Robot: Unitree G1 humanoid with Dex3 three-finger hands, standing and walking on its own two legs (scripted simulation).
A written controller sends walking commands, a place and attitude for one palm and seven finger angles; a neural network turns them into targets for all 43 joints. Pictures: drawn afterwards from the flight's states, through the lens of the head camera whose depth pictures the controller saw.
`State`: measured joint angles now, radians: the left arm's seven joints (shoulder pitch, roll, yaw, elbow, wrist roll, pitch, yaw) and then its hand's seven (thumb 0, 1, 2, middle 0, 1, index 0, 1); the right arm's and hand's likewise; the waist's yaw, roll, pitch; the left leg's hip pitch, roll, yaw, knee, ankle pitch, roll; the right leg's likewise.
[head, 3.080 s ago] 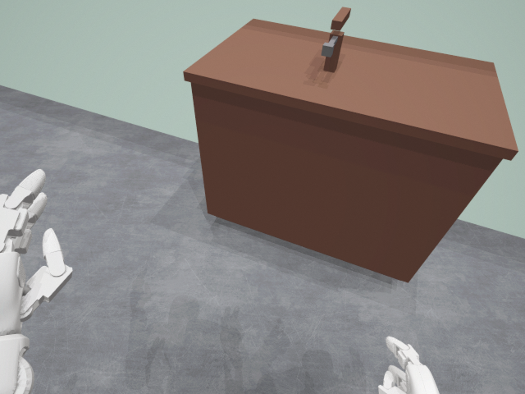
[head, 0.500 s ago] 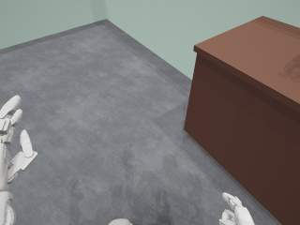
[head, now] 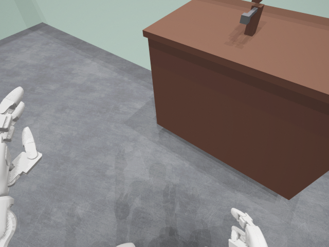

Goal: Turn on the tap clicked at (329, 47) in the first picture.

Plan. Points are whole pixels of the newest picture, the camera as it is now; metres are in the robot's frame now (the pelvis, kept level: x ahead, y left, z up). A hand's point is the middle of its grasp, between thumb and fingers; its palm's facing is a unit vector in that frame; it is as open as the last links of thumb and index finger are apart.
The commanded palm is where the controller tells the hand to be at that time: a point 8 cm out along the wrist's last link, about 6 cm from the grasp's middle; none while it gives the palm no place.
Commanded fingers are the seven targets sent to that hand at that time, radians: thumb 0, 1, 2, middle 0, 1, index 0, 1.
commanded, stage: turn to face it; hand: left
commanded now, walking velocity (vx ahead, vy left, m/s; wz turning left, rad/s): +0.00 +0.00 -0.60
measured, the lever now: (245, 18) +0.84 -0.23 +0.15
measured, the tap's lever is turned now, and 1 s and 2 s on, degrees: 0 0 0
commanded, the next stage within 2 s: take the last steps up to it in 1.44 s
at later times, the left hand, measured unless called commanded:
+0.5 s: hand (75, 166) +0.21 +0.16 +0.19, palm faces +0.18 -0.90 -0.40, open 7.4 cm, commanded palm +0.17 +0.21 +0.20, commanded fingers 0.00 0.90 0.90 -0.20 -0.30 -0.20 -0.30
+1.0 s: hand (138, 181) +0.19 +0.06 +0.19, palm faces -0.13 -0.88 -0.45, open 7.4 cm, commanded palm +0.16 +0.11 +0.20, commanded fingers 0.00 0.90 0.90 -0.20 -0.30 -0.20 -0.30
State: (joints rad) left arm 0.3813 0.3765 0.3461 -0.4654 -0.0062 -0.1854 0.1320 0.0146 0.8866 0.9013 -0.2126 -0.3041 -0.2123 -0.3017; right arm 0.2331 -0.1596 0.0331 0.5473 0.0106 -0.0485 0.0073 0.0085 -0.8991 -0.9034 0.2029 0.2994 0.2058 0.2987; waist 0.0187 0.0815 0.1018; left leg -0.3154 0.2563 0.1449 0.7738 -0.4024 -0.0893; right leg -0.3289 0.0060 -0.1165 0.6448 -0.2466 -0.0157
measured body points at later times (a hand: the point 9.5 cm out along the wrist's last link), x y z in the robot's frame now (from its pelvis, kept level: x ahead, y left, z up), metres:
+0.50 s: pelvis -0.07 -0.01 +0.01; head -0.06 -0.02 +0.46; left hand +0.19 +0.21 +0.21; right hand +0.04 -0.28 -0.06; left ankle -0.01 +0.13 -0.72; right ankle -0.05 -0.12 -0.67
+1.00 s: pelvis -0.13 -0.02 +0.01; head -0.11 -0.03 +0.46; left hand +0.19 +0.10 +0.21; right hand -0.15 -0.32 -0.07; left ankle -0.04 +0.08 -0.72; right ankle -0.13 -0.13 -0.69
